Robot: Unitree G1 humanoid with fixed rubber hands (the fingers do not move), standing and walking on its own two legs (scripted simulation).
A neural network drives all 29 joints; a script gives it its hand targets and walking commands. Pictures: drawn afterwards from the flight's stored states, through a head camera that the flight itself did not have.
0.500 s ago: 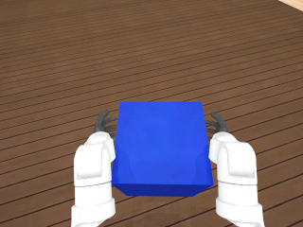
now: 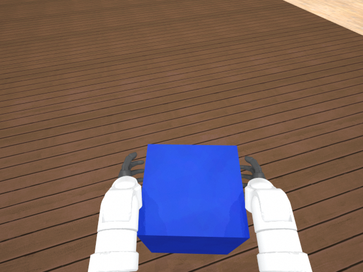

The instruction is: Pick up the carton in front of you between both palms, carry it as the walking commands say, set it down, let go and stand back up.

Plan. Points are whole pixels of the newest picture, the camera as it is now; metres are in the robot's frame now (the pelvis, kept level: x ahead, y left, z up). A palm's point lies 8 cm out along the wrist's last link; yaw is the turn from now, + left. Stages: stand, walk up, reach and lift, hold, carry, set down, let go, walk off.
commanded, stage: carry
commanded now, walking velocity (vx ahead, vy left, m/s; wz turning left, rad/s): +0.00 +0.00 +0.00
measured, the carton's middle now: (190, 203) +0.30 +0.00 -0.05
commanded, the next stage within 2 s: hold in 1.20 s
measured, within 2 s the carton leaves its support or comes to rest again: neither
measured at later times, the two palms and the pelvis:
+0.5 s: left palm (120, 199) +0.26 +0.15 +0.06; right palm (263, 201) +0.25 -0.15 +0.05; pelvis -0.04 +0.00 +0.00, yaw +0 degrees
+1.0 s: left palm (117, 211) +0.24 +0.15 +0.05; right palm (264, 212) +0.23 -0.14 +0.05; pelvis -0.06 +0.00 +0.00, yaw +0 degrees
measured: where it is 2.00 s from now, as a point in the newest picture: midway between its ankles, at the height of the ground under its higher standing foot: outside the picture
